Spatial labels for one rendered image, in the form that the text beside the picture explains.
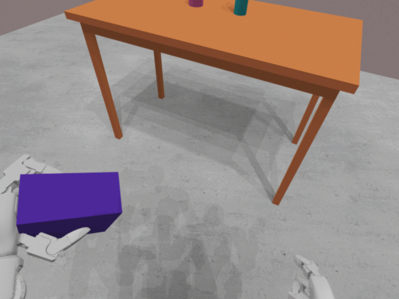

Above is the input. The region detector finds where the sponge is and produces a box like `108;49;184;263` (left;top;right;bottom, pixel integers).
16;172;122;239

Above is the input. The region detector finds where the left robot hand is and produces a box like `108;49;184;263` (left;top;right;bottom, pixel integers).
0;154;90;262

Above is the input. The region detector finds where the robot left forearm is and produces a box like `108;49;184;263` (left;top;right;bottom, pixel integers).
0;255;27;299

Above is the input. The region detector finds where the right robot hand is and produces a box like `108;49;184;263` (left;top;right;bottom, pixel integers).
288;254;335;299

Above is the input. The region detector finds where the table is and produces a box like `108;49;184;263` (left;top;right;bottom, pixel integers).
64;0;363;206

